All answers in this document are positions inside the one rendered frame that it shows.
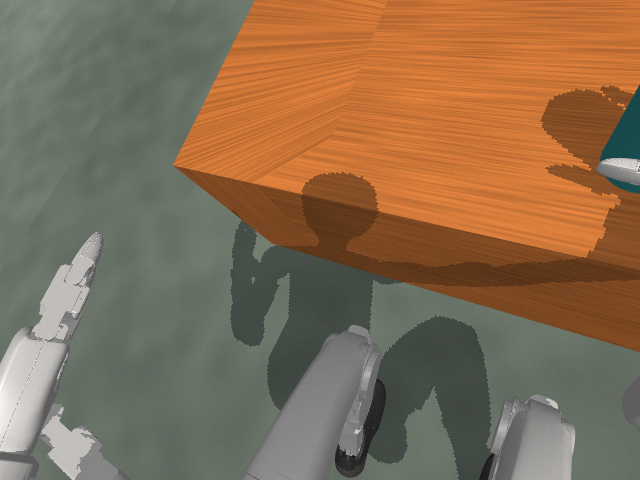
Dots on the right robot arm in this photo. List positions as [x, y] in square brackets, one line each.
[631, 403]

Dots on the left robot foot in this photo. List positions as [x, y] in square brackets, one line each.
[352, 466]

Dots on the right robot foot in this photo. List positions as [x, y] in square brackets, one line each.
[487, 467]

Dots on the left robot arm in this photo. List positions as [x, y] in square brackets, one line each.
[17, 467]

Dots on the left robot hand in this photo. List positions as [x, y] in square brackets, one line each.
[31, 370]

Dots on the bottle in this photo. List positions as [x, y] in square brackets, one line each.
[625, 140]

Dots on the right robot hand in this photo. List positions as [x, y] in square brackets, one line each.
[621, 169]

